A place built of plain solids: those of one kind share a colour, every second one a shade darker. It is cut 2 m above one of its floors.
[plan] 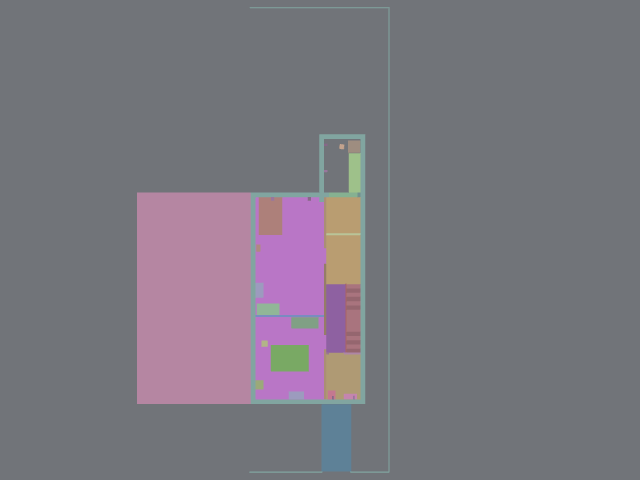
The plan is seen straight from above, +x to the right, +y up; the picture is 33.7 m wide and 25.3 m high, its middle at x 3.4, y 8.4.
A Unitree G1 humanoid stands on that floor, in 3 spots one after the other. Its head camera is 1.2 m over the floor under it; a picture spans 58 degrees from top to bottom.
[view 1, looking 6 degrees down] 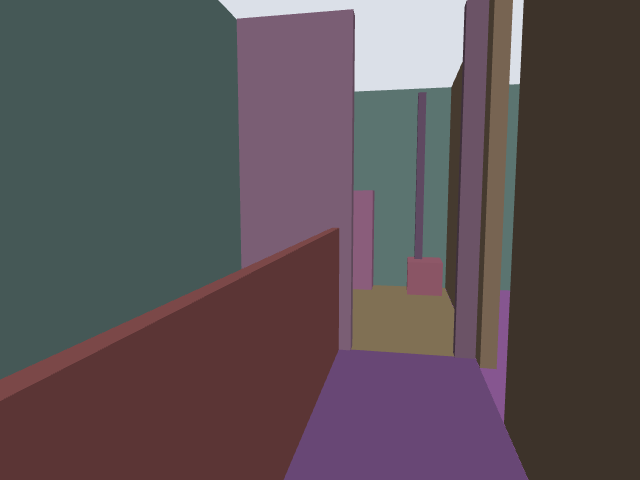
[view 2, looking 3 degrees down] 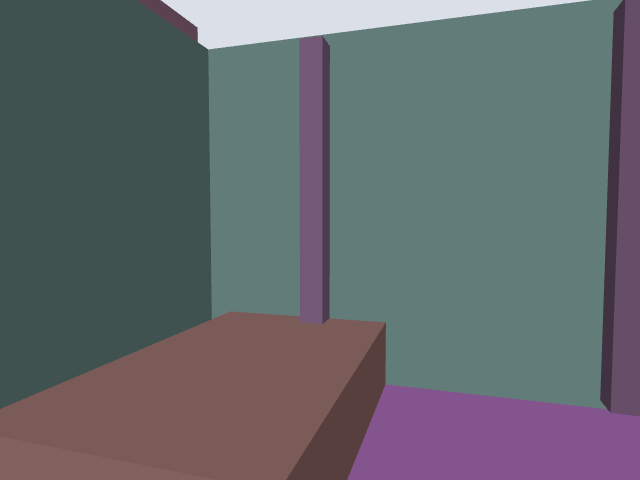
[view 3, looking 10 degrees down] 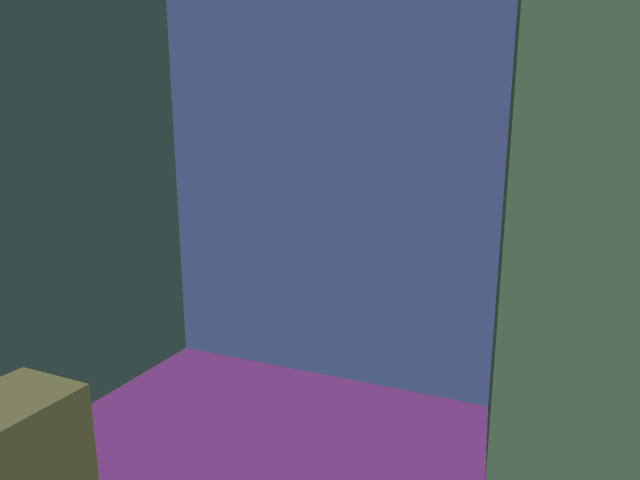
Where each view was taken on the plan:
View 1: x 4.26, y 5.71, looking -79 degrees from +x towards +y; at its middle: well_guard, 2.52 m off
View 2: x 1.85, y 7.60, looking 107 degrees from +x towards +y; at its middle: curtains_curtains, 3.01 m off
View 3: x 1.85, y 2.15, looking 112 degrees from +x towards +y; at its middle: bedrooms_wall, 2.39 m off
